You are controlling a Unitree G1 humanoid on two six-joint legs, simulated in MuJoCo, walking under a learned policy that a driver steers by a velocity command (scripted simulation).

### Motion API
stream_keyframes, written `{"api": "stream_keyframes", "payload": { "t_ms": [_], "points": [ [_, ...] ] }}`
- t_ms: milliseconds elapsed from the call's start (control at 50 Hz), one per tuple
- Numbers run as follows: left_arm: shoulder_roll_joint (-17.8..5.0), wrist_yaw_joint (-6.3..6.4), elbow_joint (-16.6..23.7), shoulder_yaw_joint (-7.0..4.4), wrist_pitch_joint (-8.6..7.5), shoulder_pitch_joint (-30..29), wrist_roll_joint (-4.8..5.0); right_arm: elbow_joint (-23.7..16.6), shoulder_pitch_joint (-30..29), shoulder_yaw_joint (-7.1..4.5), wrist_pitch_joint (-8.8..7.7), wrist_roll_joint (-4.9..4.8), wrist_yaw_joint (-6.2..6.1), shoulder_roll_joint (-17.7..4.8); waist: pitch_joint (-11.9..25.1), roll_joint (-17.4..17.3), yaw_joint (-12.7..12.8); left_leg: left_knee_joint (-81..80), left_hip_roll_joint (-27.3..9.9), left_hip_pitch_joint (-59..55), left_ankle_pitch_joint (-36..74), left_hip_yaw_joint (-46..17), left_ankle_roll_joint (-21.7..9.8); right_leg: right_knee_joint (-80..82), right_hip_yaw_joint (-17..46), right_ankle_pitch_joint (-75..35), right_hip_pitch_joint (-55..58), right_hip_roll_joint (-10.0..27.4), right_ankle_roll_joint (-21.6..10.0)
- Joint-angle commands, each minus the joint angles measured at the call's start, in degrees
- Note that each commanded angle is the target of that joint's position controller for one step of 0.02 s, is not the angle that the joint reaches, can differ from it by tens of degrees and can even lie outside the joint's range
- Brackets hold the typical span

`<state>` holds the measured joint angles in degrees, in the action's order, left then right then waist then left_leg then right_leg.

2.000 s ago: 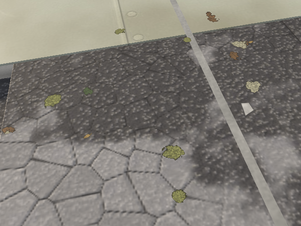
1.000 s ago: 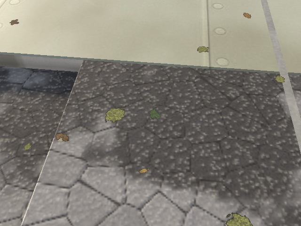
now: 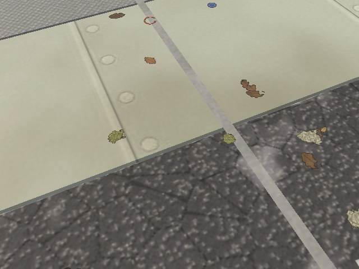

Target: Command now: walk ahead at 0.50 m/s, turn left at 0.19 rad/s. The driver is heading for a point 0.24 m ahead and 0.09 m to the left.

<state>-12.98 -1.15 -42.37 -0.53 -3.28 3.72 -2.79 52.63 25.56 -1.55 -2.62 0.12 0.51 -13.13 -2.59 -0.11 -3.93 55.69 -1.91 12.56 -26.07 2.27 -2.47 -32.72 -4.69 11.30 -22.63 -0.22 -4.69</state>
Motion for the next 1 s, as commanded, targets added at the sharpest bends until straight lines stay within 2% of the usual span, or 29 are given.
{"api": "stream_keyframes", "payload": {
  "t_ms": [20,40,60,100,140,200,260,320,340,360,380,400,420,440,460,480,500,540,600,640,660,680,700,720,740,760,800,860,1000],
  "points": [
    [-7.3,0.96,-2.0,-2.69,-0.56,12.3,1.25,-4.5,-2.2,-2.0,-0.62,-0.08,0.0,-6.5,3.9,4.5,6.1,10.4,-2.8,22.7,6.0,-5.1,-1.7,19.1,18.8,-5.2,21.9,18.0,-5.6],
    [-5.8,1.05,-2.1,-2.26,-1.0,10.9,1.5,-3.6,-1.4,-2.16,0.13,0.83,0.23,-6.1,1.9,5.7,4.6,8.8,-3.4,20.4,7.7,-4.7,-1.1,20.8,14.8,-6.7,17.9,16.0,-4.0],
    [-4.6,1.18,-2.5,-1.88,-1.48,10.3,1.64,-2.8,0.0,-2.07,0.87,1.45,0.55,-5.0,1.2,6.1,3.3,8.4,-3.1,17.9,8.9,-4.5,-0.3,21.6,11.6,-14.0,15.1,14.6,-3.6],
    [-5.0,1.19,-3.9,-1.92,-2.74,11.7,1.82,-2.6,0.3,-2.24,1.61,1.47,0.82,-3.4,1.6,4.4,1.7,8.0,-1.4,16.8,10.1,-4.0,0.6,20.2,6.8,-33.7,14.5,14.1,-4.6],
    [-5.6,1.35,-5.1,-2.06,-3.17,12.5,2.05,-2.9,-1.4,-2.22,1.82,1.65,0.79,-2.3,1.5,4.7,1.1,5.0,-0.6,17.7,13.1,-3.3,1.4,19.5,2.9,-42.2,14.5,13.5,-5.0],
    [-4.9,1.68,-6.7,-1.61,-2.69,12.6,2.17,-4.4,-7.1,-1.42,1.7,1.71,0.74,-1.0,0.4,6.4,1.8,-7.2,-0.2,16.1,19.4,-1.1,1.9,19.2,-1.7,-42.8,13.4,10.8,-4.4],
    [-5.6,1.98,-9.3,-1.66,-2.12,16.0,2.23,-5.0,-11.4,-0.59,1.47,1.73,0.38,-0.5,1.6,6.4,3.9,-16.5,1.2,11.8,22.6,1.3,1.2,17.1,-1.8,-44.4,16.3,11.2,-4.6],
    [-6.6,2.37,-11.2,-2.0,-1.31,16.7,2.22,-4.3,-10.6,-0.69,0.84,1.92,-0.33,-1.9,1.9,6.1,3.5,-21.5,1.8,8.7,20.1,1.0,-1.0,12.1,0.4,-44.6,19.3,13.1,-4.3],
    [-6.8,2.55,-11.6,-2.09,-1.02,16.2,2.37,-3.4,-8.5,-0.87,0.42,2.11,-0.6,-2.4,2.3,5.3,2.3,-25.3,2.4,5.9,20.9,1.0,-1.9,8.6,0.7,-43.7,19.8,12.7,-3.6],
    [-6.8,2.63,-12.1,-2.12,-0.74,16.3,2.62,-1.9,-5.0,-1.12,-0.41,2.53,-0.88,-3.2,3.8,2.5,0.5,-31.9,2.5,0.0,28.2,0.6,-2.7,2.5,0.0,-39.3,19.1,10.7,-2.0],
    [-6.1,2.75,-11.7,-1.89,-0.86,18.4,2.6,-0.7,-1.3,-1.98,-1.36,2.94,-1.28,-7.2,8.1,-2.5,0.2,-30.8,-4.4,-9.4,52.9,-5.2,-3.9,-5.1,-1.4,-25.6,14.6,7.5,0.3],
    [-0.7,2.71,-12.5,-0.55,-0.4,26.3,4.07,-0.4,1.3,-2.56,-1.19,2.59,-1.62,-10.2,15.8,-12.3,2.2,-27.0,-18.6,-21.0,80.1,-18.4,-13.6,-18.6,-2.3,9.1,6.2,0.5,2.1],
    [-2.7,2.78,-14.2,-1.17,1.39,25.5,3.85,0.0,1.0,-1.74,-0.68,0.0,-1.48,-7.3,19.3,-9.4,1.3,-29.1,-21.2,-18.4,77.7,-22.5,-18.4,-23.7,3.6,26.3,5.6,-1.8,2.6],
    [-3.9,2.69,-13.5,-1.68,2.35,22.2,2.75,-0.6,-3.2,-1.51,-0.19,-0.42,-1.56,-6.9,13.6,-7.2,2.2,-32.7,-19.3,-12.7,64.3,-20.2,-17.9,-26.3,5.7,27.4,3.4,-0.8,2.9],
    [-3.5,2.6,-13.2,-1.73,2.82,18.4,1.73,-1.1,-7.5,-0.95,0.31,0.16,-1.9,-5.4,8.2,-5.0,3.1,-36.0,-16.8,-7.2,52.3,-18.4,-15.8,-25.9,6.3,24.9,1.9,-0.1,3.1],
    [-2.8,2.61,-13.3,-1.7,3.31,16.9,1.41,-1.4,-10.5,-0.36,0.68,0.64,-2.35,-4.0,4.6,-4.4,4.4,-38.6,-14.4,-2.1,45.5,-15.5,-13.3,-22.5,6.7,21.4,2.9,1.1,3.4],
    [-2.0,2.64,-14.0,-1.5,3.8,17.5,1.26,-1.4,-13.0,0.02,0.94,0.82,-2.72,-3.0,3.3,-5.3,6.0,-40.3,-11.8,1.9,40.6,-12.5,-11.1,-18.7,6.5,18.4,5.7,1.6,4.0],
    [-0.6,2.98,-15.9,-1.12,4.49,19.4,1.44,-0.6,-13.2,0.07,1.04,1.37,-2.7,-3.1,4.5,-5.7,6.2,-40.4,-9.5,2.9,35.8,-9.9,-9.3,-12.6,4.8,16.2,9.3,0.4,4.7],
    [-0.2,3.5,-17.1,-0.97,5.12,18.6,1.96,1.0,-12.6,-0.28,1.39,1.03,-2.43,-4.3,5.5,-6.1,5.4,-41.6,-9.2,3.7,21.2,-10.7,-8.6,-5.5,4.1,11.7,11.9,0.4,4.8],
    [0.3,3.5,-18.1,-0.74,5.16,18.9,1.67,1.4,-14.3,-0.49,2.21,0.51,-2.28,-4.6,3.9,-6.0,6.2,-42.4,-7.9,7.8,6.6,-10.9,-6.5,2.0,3.0,4.9,15.9,0.1,4.1],
    [0.0,3.46,-18.4,-0.69,5.01,18.8,1.31,1.7,-14.2,-0.54,2.63,0.27,-2.19,-4.4,2.2,-5.1,6.1,-43.2,-7.3,10.5,0.0,-11.2,-4.5,5.8,3.6,2.5,17.5,0.6,3.5],
    [-1.1,3.44,-18.2,-0.67,4.6,18.4,0.74,2.2,-13.4,-0.57,2.93,0.25,-2.07,-3.9,0.1,-3.5,5.7,-43.2,-6.5,12.4,-3.5,-11.3,-2.1,9.8,6.9,2.2,17.4,3.1,2.8],
    [-2.8,3.46,-17.7,-0.8,4.08,17.0,0.83,2.4,-12.1,-0.68,3.29,-0.15,-1.9,-3.3,-2.3,-0.2,3.9,-42.4,-3.8,11.2,-2.0,-9.4,-0.3,13.0,11.2,8.4,11.9,5.9,1.9],
    [-2.5,3.37,-18.2,-0.71,3.65,15.7,1.68,2.8,-12.2,-0.56,3.46,-0.29,-1.67,-2.3,-4.1,4.4,3.2,-39.9,-1.7,4.8,4.7,-6.9,0.3,16.1,12.9,14.3,3.9,6.6,1.5],
    [-1.5,3.37,-18.3,-0.35,2.98,14.5,1.91,3.6,-11.3,-0.45,3.34,0.02,-1.51,-1.8,-3.3,5.9,2.2,-37.1,-1.4,-1.3,10.8,-6.2,0.3,18.8,13.8,15.6,0.5,7.2,1.9],
    [-1.6,3.45,-18.3,-0.38,2.46,13.6,2.11,4.6,-10.0,-0.38,3.16,0.31,-1.47,-1.4,-2.4,6.1,1.5,-35.8,-1.4,-4.6,14.3,-5.9,0.3,20.0,13.7,14.6,-0.3,7.1,2.4],
    [-1.7,3.66,-18.5,-0.47,1.91,13.5,2.33,5.9,-9.0,-0.43,2.66,0.73,-1.45,-2.0,-1.2,4.3,1.5,-35.9,-2.1,-5.5,16.5,-6.4,0.0,19.5,12.6,10.4,2.2,6.4,2.6],
    [-0.7,3.65,-19.5,-0.42,2.02,15.8,2.26,7.3,-9.0,-0.07,2.24,0.53,-1.65,-1.4,-1.2,1.8,2.6,-37.0,-2.5,-2.6,15.9,-6.7,0.1,17.7,11.3,6.6,6.4,5.7,2.0],
    [-0.2,3.65,-20.8,-0.33,2.25,17.8,2.24,9.9,-7.7,0.51,2.19,0.49,-2.15,-0.6,-1.5,0.0,3.4,-37.5,-2.8,-1.8,16.8,-6.8,0.5,16.6,10.5,3.7,8.5,5.3,1.4]
  ]
}}
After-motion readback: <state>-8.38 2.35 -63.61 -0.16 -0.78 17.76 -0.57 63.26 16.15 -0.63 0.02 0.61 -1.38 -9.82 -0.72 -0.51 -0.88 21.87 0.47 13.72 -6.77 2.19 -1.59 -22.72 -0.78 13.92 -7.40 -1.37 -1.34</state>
